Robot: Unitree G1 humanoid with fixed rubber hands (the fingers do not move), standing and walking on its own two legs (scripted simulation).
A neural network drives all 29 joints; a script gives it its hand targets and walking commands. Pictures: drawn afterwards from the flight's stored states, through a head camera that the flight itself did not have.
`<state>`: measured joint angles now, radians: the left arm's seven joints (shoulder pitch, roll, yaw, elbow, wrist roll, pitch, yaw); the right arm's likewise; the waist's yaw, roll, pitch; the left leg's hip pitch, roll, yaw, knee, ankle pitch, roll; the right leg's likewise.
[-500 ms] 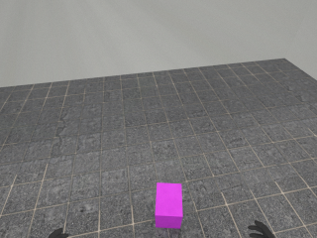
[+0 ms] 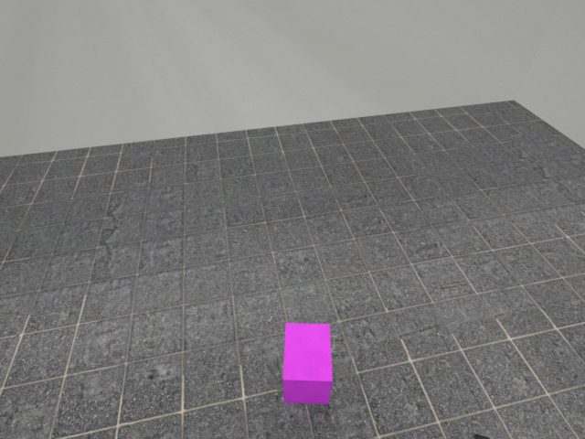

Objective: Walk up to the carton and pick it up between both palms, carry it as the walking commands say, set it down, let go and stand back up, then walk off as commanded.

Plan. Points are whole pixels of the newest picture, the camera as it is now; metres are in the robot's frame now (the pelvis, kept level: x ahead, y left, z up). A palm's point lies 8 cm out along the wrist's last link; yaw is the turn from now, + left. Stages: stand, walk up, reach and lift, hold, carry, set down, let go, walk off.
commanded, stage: stand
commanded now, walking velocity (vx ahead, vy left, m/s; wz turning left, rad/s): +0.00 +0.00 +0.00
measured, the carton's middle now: (306, 363) +0.50 -0.05 -0.68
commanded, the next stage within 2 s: walk off in 0.82 s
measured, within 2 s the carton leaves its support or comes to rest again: neither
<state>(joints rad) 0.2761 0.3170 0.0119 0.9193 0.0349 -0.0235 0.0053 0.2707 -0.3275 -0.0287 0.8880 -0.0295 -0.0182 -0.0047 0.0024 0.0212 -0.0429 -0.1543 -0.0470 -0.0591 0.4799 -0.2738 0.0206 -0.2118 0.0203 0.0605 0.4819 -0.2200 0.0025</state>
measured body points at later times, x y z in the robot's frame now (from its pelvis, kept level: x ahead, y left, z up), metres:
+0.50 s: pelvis -0.01 -0.01 +0.00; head -0.04 -0.02 +0.45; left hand +0.06 +0.29 -0.12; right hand +0.06 -0.30 -0.13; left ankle -0.01 +0.11 -0.74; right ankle +0.03 -0.12 -0.74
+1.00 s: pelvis -0.01 +0.00 +0.01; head -0.02 -0.01 +0.46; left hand +0.06 +0.30 -0.12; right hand +0.07 -0.30 -0.12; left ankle -0.01 +0.11 -0.74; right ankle +0.03 -0.12 -0.74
